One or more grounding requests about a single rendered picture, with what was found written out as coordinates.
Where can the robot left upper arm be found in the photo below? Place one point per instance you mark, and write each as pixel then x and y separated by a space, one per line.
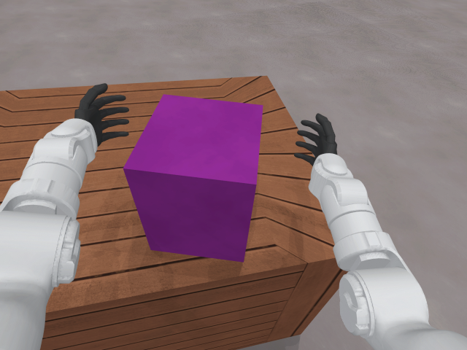
pixel 37 253

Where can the carton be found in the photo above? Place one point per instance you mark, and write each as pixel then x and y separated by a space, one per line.
pixel 193 175

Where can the left robot forearm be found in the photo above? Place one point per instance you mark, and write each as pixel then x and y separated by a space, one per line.
pixel 54 173

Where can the robot right upper arm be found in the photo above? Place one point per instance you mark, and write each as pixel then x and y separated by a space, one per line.
pixel 386 307

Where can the pedestal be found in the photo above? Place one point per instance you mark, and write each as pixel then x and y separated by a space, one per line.
pixel 125 296

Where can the left robot hand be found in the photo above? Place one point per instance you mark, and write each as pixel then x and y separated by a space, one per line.
pixel 89 111

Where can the right robot forearm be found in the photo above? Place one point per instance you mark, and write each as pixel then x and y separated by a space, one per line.
pixel 358 237

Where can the right robot hand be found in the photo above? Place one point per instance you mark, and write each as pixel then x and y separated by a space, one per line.
pixel 325 141

